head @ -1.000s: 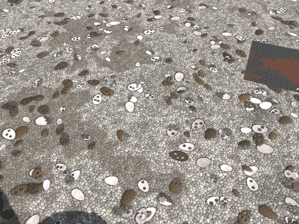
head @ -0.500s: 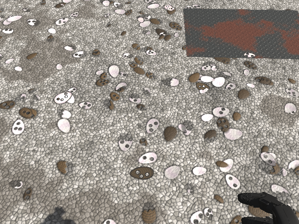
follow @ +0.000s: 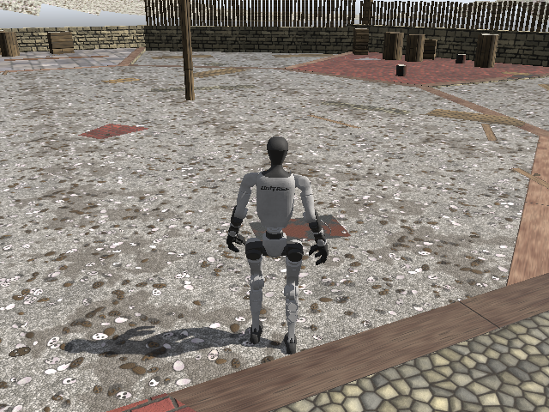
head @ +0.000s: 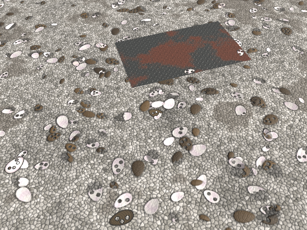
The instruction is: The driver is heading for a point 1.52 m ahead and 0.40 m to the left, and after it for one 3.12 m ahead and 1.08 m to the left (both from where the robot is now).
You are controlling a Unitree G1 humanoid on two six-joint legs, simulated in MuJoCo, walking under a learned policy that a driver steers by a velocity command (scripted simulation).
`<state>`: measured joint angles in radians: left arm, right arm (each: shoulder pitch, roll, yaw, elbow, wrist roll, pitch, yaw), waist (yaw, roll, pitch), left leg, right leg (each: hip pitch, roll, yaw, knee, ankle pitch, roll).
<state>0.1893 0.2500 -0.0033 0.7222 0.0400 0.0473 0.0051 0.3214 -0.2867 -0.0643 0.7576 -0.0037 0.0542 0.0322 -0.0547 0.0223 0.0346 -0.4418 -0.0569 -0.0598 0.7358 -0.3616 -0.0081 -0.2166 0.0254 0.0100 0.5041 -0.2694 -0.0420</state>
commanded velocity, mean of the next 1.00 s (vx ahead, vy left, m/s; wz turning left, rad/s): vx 0.00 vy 0.00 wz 0.39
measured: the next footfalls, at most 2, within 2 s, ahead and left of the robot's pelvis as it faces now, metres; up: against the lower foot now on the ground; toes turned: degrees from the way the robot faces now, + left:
left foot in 0.30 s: +0.00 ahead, +0.13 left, +0.00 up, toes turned +17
right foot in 0.80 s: +0.15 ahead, -0.01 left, +0.00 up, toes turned +33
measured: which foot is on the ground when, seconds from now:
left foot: up 0.00-0.28, down 0.30-0.80, up 0.82-1.00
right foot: down 0.00-0.30, up 0.32-0.78, down 0.80-1.00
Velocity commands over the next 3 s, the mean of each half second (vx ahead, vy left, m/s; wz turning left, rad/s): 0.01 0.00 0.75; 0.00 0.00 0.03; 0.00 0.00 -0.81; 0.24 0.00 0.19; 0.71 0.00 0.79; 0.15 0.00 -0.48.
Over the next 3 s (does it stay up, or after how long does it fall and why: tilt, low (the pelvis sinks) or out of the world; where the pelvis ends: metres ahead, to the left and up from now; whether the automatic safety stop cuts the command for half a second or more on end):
stays up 0.53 0.38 -0.01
